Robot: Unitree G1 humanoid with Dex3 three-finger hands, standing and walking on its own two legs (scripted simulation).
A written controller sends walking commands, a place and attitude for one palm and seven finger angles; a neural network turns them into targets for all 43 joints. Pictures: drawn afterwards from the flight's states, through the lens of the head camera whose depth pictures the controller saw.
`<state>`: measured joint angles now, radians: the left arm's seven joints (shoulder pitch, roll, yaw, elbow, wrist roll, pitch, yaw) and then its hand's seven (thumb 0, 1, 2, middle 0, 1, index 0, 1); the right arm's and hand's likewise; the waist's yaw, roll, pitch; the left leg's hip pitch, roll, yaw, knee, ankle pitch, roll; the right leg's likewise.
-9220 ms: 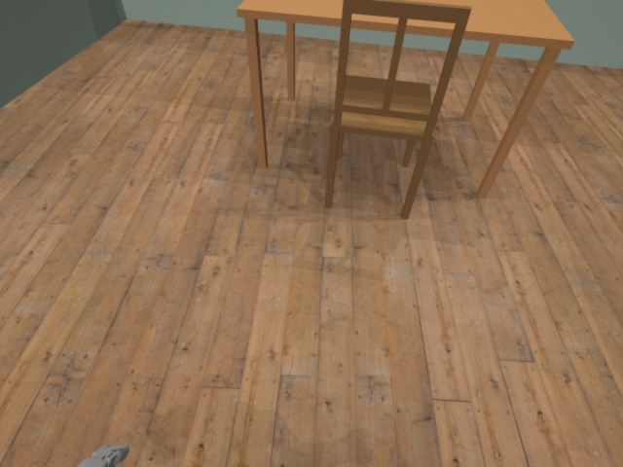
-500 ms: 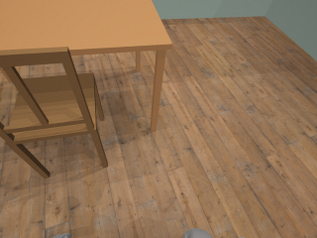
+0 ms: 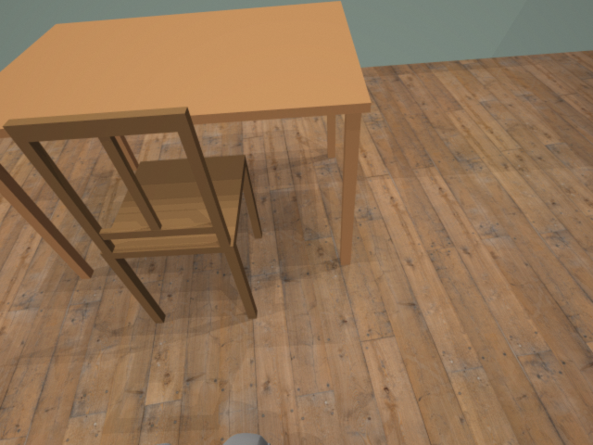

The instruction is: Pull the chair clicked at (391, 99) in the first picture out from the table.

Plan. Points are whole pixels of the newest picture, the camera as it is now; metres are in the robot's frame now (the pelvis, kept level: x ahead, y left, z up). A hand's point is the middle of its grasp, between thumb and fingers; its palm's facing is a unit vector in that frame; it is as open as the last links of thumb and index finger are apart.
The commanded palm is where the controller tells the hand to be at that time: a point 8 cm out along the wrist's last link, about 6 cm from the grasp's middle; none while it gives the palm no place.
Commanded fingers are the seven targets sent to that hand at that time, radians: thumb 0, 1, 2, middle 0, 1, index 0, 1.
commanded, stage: take the last steps up to it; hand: left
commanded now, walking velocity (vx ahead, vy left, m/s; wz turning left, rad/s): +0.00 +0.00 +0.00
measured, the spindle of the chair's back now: (134, 186) +0.69 +0.43 -0.09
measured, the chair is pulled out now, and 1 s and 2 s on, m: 0.00 0.00 0.00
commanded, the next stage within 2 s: come to a stop and stand still in 0.90 s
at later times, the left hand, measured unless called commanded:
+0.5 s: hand out of the picture +0.00 +0.25 -0.18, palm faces +0.14 -0.98 -0.15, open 7.4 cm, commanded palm none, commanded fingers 0.00 0.90 0.90 -0.20 -0.30 -0.20 -0.30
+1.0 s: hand (196, 366) +0.29 +0.21 -0.17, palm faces +0.09 -0.97 -0.21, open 7.2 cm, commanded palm none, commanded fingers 0.00 0.90 0.90 -0.20 -0.30 -0.20 -0.30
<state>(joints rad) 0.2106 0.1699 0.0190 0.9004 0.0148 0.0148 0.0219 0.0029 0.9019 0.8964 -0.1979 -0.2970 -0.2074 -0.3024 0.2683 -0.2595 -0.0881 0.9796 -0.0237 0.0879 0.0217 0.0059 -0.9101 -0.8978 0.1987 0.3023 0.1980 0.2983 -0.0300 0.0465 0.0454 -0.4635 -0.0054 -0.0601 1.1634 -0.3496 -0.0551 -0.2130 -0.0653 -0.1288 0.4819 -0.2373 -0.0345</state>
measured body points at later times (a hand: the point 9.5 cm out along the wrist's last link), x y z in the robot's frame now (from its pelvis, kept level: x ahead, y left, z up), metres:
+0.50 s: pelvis +0.04 +0.07 +0.00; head +0.03 +0.09 +0.45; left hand -0.01 +0.30 -0.17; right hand +0.06 -0.16 -0.14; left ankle -0.05 +0.14 -0.74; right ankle +0.10 -0.08 -0.66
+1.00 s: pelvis +0.22 +0.03 -0.01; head +0.24 +0.02 +0.44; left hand +0.28 +0.26 -0.15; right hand +0.22 -0.20 -0.17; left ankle +0.20 +0.16 -0.68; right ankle +0.27 -0.05 -0.74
